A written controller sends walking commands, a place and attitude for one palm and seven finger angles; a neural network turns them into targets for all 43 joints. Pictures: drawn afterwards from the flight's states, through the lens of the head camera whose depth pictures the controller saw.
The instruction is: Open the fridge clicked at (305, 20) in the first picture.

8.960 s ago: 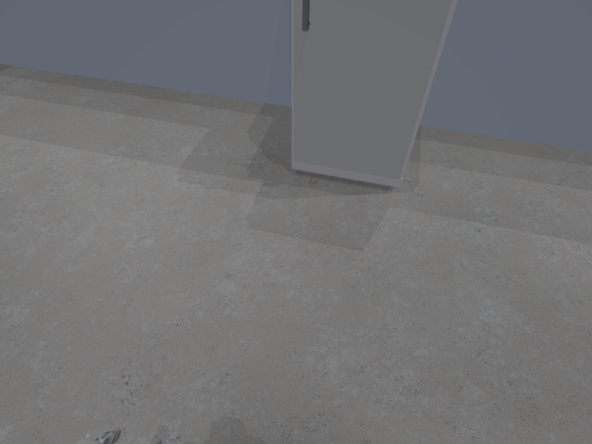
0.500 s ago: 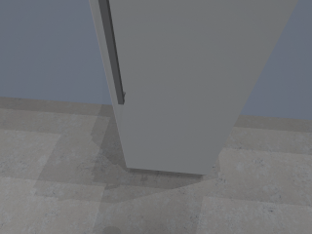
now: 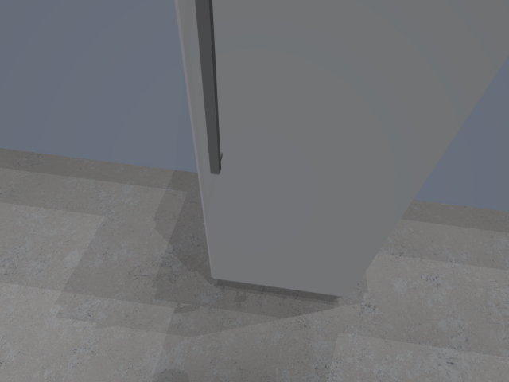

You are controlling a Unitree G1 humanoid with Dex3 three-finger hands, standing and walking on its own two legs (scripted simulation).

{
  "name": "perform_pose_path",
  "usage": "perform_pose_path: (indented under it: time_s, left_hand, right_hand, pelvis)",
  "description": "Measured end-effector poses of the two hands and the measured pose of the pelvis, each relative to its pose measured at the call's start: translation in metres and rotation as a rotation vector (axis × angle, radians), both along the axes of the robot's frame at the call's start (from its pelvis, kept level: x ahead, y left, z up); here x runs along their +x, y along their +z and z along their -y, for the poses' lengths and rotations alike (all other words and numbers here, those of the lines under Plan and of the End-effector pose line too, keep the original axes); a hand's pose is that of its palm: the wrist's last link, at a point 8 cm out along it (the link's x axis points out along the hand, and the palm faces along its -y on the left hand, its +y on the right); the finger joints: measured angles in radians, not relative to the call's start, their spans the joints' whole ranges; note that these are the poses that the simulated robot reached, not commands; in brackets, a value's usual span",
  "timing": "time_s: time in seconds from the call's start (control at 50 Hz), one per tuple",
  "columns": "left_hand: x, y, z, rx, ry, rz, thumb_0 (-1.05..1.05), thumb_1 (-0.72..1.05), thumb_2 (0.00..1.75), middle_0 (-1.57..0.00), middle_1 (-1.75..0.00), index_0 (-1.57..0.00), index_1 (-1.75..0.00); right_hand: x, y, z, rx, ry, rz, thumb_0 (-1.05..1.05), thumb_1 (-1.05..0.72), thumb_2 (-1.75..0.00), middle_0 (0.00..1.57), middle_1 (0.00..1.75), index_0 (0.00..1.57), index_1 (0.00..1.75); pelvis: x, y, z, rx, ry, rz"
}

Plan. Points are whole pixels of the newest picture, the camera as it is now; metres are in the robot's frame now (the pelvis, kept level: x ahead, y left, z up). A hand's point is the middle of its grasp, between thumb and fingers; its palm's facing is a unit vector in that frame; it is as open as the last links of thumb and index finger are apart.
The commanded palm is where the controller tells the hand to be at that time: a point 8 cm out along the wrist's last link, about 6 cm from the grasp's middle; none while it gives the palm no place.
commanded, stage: shuffle to correct the standing spot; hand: left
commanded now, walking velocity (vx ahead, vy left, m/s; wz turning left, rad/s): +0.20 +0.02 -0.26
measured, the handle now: (211, 58) +0.56 +0.13 +0.23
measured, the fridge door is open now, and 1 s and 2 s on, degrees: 0 0 0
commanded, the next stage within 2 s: come to a stop and stand still in 0.16 s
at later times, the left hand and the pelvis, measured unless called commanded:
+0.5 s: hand (176, 354) +0.20 +0.16 -0.16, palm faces -0.03 -0.97 -0.24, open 7.3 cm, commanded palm none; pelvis +0.10 -0.02 +0.00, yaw -1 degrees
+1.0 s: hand out of the picture +0.06 +0.19 -0.16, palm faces +0.06 -0.98 -0.19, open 7.4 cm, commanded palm none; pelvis +0.06 +0.00 +0.02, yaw +1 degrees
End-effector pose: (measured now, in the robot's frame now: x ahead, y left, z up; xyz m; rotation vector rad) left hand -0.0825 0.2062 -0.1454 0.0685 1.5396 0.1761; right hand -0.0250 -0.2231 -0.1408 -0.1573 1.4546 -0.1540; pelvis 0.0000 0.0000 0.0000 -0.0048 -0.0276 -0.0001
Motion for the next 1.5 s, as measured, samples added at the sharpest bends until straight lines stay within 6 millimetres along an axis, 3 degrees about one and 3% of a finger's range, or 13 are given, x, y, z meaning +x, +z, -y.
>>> perform_pose_path:
  time_s: [0.06, 0.1, 0.32, 0.46, 0.54, 0.64, 0.76, 0.94, 1.02, 1.12, 1.2, 1.3, 1.5]
  left_hand:
    - [0.002, -0.004, -0.009, -0.019, -0.012, -0.057, 0.00, 0.91, 0.90, -0.20, -0.30, -0.20, -0.30]
    - [0.016, -0.001, -0.015, -0.020, -0.037, -0.066, 0.01, 0.91, 0.90, -0.20, -0.30, -0.20, -0.30]
    - [0.175, 0.021, -0.033, 0.048, -0.111, 0.203, 0.02, 0.95, 0.90, -0.20, -0.30, -0.20, -0.30]
    - [0.261, 0.019, -0.010, 0.093, -0.163, 0.335, 0.01, 0.93, 0.90, -0.20, -0.30, -0.20, -0.30]
    - [0.280, 0.017, 0.008, 0.084, -0.166, 0.362, 0.01, 0.92, 0.90, -0.20, -0.30, -0.20, -0.30]
    - [0.271, 0.011, 0.016, 0.055, -0.119, 0.378, 0.00, 0.91, 0.90, -0.20, -0.30, -0.20, -0.30]
    - [0.238, -0.004, -0.010, 0.038, -0.076, 0.360, 0.00, 0.92, 0.90, -0.20, -0.30, -0.20, -0.30]
    - [0.162, 0.009, -0.039, 0.046, -0.027, 0.215, 0.00, 0.91, 0.90, -0.20, -0.30, -0.20, -0.30]
    - [0.131, 0.014, -0.034, 0.046, -0.033, 0.116, 0.01, 0.91, 0.90, -0.20, -0.30, -0.20, -0.30]
    - [0.114, 0.014, -0.014, 0.062, -0.064, 0.065, 0.01, 0.91, 0.90, -0.20, -0.30, -0.20, -0.30]
    - [0.112, 0.017, 0.002, 0.052, -0.097, 0.055, 0.01, 0.91, 0.90, -0.20, -0.30, -0.20, -0.30]
    - [0.129, 0.018, 0.014, 0.053, -0.096, 0.107, 0.01, 0.91, 0.90, -0.20, -0.30, -0.20, -0.30]
    - [0.161, 0.024, 0.011, 0.094, -0.101, 0.191, 0.02, 0.93, 0.90, -0.20, -0.30, -0.20, -0.30]
  right_hand:
    - [0.018, 0.000, -0.008, -0.020, -0.019, 0.061, 0.01, -0.91, -0.90, 0.20, 0.30, 0.20, 0.29]
    - [0.023, 0.003, -0.014, -0.022, -0.045, 0.091, 0.01, -0.91, -0.90, 0.20, 0.30, 0.20, 0.29]
    - [0.017, 0.017, -0.048, 0.080, -0.095, -0.034, 0.00, -0.91, -0.90, 0.20, 0.30, 0.20, 0.29]
    - [0.030, 0.000, -0.031, 0.120, -0.127, -0.119, 0.00, -0.90, -0.90, 0.20, 0.30, 0.21, 0.30]
    - [0.054, -0.010, -0.005, 0.087, -0.125, -0.108, 0.01, -0.91, -0.90, 0.20, 0.30, 0.21, 0.29]
    - [0.098, -0.004, 0.025, 0.004, -0.052, -0.011, 0.01, -0.91, -0.90, 0.20, 0.30, 0.20, 0.29]
    - [0.136, 0.012, 0.033, -0.084, 0.015, 0.171, 0.00, -0.91, -0.90, 0.19, 0.30, 0.20, 0.29]
    - [0.121, 0.030, -0.002, -0.049, 0.044, 0.178, 0.01, -0.92, -0.90, 0.20, 0.30, 0.20, 0.29]
    - [0.105, 0.026, -0.002, -0.029, 0.019, 0.141, 0.01, -0.94, -0.90, 0.20, 0.30, 0.21, 0.30]
    - [0.079, 0.009, 0.005, 0.018, -0.011, 0.062, 0.01, -0.93, -0.90, 0.20, 0.30, 0.21, 0.30]
    - [0.070, -0.002, 0.008, 0.051, -0.023, 0.040, 0.01, -0.92, -0.90, 0.20, 0.30, 0.20, 0.29]
    - [0.068, -0.009, 0.003, 0.084, -0.026, 0.045, 0.01, -0.91, -0.90, 0.20, 0.30, 0.20, 0.29]
    - [0.079, -0.008, 0.007, 0.096, -0.016, 0.055, 0.02, -0.92, -0.90, 0.20, 0.30, 0.20, 0.29]
  pelvis:
    - [0.012, -0.004, -0.010, 0.021, -0.026, 0.008]
    - [0.018, -0.001, -0.015, 0.024, -0.043, 0.008]
    - [0.058, 0.019, -0.008, 0.022, -0.037, -0.015]
    - [0.094, 0.004, 0.020, 0.053, -0.017, -0.007]
    - [0.097, -0.001, 0.026, 0.028, 0.010, -0.011]
    - [0.084, 0.001, 0.024, 0.029, 0.029, -0.014]
    - [0.065, -0.005, 0.007, 0.015, 0.023, -0.016]
    - [0.060, 0.016, -0.004, 0.006, 0.021, -0.023]
    - [0.062, 0.019, -0.001, 0.011, 0.016, -0.031]
    - [0.057, 0.011, 0.010, 0.021, -0.002, -0.042]
    - [0.057, 0.008, 0.013, -0.006, 0.006, -0.041]
    - [0.064, 0.008, 0.018, 0.008, 0.008, -0.025]
    - [0.072, 0.011, 0.030, 0.022, 0.004, -0.010]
